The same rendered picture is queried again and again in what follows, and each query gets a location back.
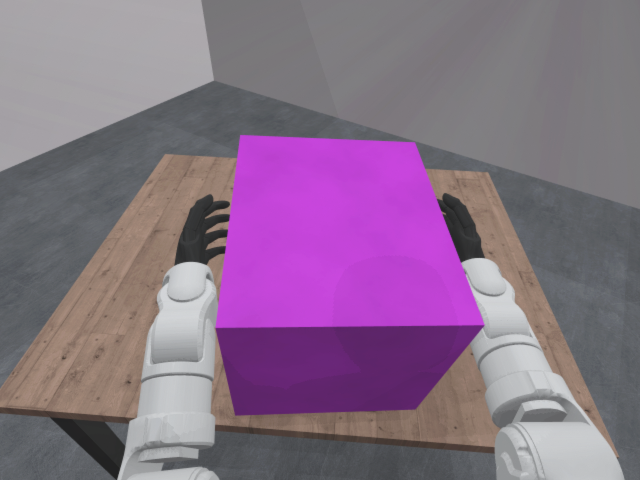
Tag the left robot forearm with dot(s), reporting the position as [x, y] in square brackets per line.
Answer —
[174, 419]

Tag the right robot forearm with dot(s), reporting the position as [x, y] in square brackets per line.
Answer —
[521, 386]

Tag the right robot hand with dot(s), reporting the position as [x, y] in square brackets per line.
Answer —
[461, 228]

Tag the left robot hand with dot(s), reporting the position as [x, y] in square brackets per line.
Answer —
[193, 241]

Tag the table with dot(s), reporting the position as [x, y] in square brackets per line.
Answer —
[84, 368]

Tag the robot right upper arm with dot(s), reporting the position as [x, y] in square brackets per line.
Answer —
[553, 451]

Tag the carton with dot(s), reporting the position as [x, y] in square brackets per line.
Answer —
[342, 290]

